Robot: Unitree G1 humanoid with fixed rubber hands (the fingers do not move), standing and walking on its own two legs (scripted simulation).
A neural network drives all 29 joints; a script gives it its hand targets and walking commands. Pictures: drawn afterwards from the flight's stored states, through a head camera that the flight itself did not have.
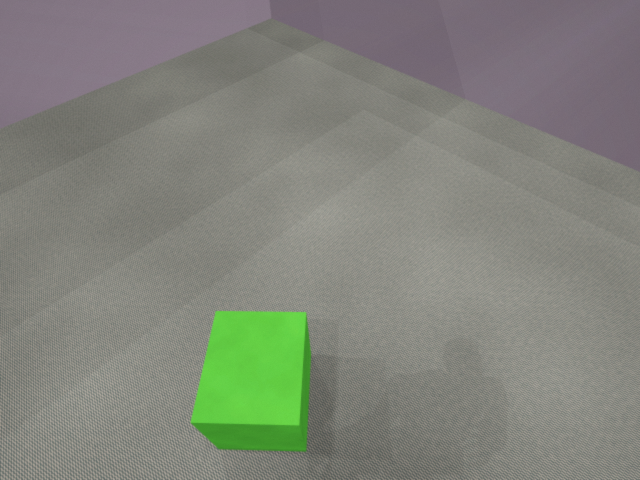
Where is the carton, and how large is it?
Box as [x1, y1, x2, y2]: [191, 311, 310, 451]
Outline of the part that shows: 216,311 193,409 191,423 218,448 305,451 310,365 310,349 305,312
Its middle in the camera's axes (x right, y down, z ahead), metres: -0.17 +0.39 +1.09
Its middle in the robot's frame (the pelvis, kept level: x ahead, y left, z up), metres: +0.46 +0.20 -0.62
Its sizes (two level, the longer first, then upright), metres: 0.291 0.252 0.283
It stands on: the floor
